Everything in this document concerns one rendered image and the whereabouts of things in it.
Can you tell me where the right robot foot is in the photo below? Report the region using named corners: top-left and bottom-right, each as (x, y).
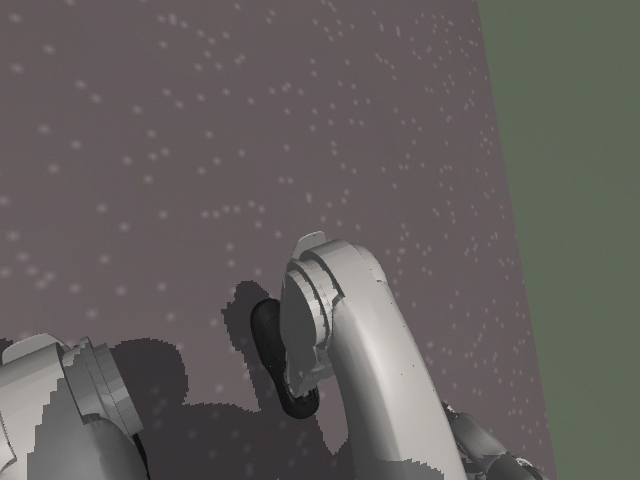
top-left (250, 298), bottom-right (319, 419)

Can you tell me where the right robot hand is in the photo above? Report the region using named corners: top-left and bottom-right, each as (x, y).
top-left (441, 401), bottom-right (511, 480)

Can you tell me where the left robot foot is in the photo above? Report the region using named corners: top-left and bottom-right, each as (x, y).
top-left (132, 433), bottom-right (151, 480)

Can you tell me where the right robot arm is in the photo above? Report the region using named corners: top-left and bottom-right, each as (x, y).
top-left (486, 454), bottom-right (549, 480)

